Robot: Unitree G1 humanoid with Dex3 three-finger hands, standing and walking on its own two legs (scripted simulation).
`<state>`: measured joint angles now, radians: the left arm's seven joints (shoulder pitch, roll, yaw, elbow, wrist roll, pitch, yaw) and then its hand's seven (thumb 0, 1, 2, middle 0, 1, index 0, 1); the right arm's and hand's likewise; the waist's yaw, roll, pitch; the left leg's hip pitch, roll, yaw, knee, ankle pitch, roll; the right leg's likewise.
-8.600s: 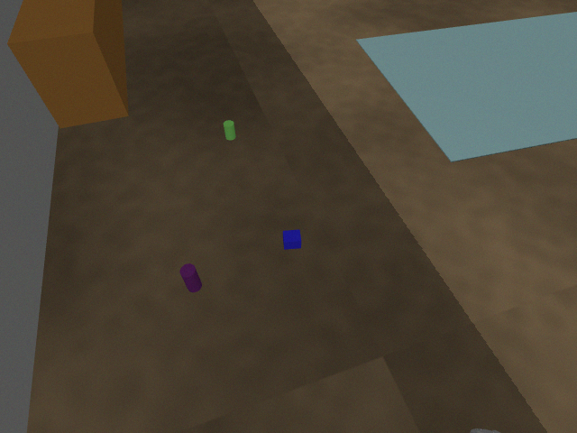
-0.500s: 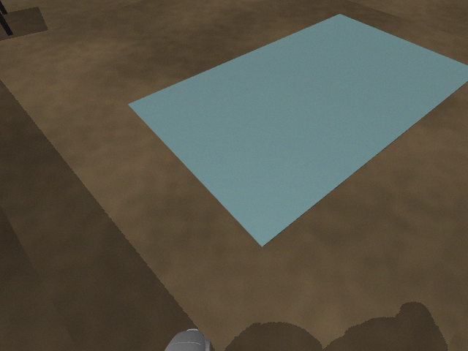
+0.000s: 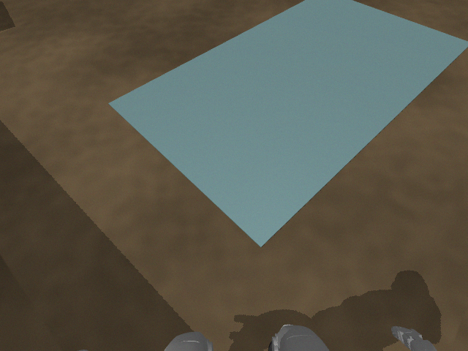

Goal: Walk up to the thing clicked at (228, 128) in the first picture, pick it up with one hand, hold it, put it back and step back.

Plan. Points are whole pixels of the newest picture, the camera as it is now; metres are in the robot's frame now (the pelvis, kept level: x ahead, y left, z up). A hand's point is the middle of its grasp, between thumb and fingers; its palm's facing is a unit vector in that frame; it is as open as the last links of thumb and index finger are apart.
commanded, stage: walk up
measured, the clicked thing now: out of the picture +0.20 +1.02 -0.71
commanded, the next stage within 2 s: stand in 0.52 s
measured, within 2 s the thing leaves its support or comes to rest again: neither
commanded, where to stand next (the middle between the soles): +0.09 -0.02 m, yaw +0 degrees
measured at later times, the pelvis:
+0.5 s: pelvis +0.01 -0.01 +0.03, yaw +0 degrees
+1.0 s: pelvis +0.02 -0.01 +0.03, yaw +1 degrees
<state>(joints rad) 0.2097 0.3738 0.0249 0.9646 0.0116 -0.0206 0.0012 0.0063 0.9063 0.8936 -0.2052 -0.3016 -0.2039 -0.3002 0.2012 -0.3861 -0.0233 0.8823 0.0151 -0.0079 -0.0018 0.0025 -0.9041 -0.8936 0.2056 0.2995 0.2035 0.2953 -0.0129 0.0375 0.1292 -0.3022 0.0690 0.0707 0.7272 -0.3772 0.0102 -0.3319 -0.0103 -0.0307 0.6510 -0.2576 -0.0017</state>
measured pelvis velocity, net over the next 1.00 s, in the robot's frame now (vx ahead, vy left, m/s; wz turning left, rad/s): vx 0.02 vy -0.01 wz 0.01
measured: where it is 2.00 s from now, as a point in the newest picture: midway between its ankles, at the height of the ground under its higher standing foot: outside the picture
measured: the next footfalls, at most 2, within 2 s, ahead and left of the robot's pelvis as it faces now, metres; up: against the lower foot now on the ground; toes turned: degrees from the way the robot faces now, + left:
none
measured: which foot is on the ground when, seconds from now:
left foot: down 0.00-1.00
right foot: down 0.00-1.00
